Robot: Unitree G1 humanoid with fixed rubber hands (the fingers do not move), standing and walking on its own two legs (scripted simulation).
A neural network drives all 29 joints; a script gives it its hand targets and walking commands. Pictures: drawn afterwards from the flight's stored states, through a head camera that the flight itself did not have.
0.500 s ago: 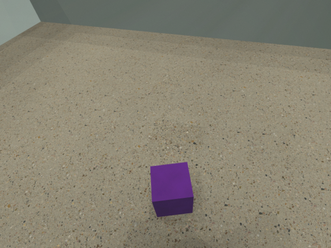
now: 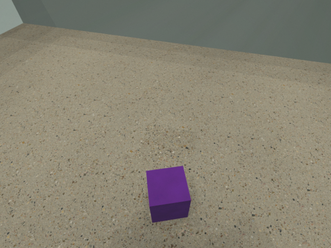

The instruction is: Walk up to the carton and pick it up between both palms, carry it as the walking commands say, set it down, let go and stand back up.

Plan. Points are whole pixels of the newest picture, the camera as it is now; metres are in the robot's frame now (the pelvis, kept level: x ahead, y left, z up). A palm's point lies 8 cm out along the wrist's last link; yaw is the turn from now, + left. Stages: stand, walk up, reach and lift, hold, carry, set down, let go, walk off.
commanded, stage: walk up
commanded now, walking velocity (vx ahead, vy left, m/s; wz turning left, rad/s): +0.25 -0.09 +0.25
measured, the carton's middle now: (167, 194) +0.54 +0.00 -0.65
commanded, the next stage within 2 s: none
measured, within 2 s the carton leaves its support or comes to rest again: neither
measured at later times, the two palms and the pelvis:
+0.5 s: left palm out of the picture +0.05 +0.13 -0.11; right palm out of the picture +0.15 -0.34 -0.15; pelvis +0.10 -0.10 +0.01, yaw +3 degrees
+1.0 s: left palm out of the picture +0.14 +0.19 -0.15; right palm (263, 214) +0.24 -0.27 -0.13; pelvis +0.15 -0.04 +0.00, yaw +3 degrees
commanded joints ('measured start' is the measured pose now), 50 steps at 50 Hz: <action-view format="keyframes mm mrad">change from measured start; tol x32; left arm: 1 77 171 55 13 2 -6 -7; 50 141 75 25 -84 12 49 12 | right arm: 1 148 -172 -56 -3 -17 7 10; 50 -82 -169 -48 -108 6 15 -8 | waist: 1 -42 -95 7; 50 39 131 -25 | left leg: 1 23 200 -259 -102 -455 77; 3 14 464 -679 -344 -720 199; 12 -238 214 -190 -224 -278 56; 18 -601 90 -105 707 -214 1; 39 -184 10 2 118 23 -30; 43 201 423 -305 33 1314 185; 46 -17 269 -203 -117 456 148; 50 -64 271 -194 -135 492 143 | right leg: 1 -125 -16 -52 59 -322 1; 4 -573 -66 47 502 -159 43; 14 117 44 -123 87 -47 41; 17 121 -463 662 -412 -733 -71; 24 77 -279 147 -148 607 -11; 31 104 -233 7 -63 1052 -90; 40 57 -211 9 119 654 -80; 43 -121 -10 25 487 -430 -2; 50 -177 -11 22 516 -272 6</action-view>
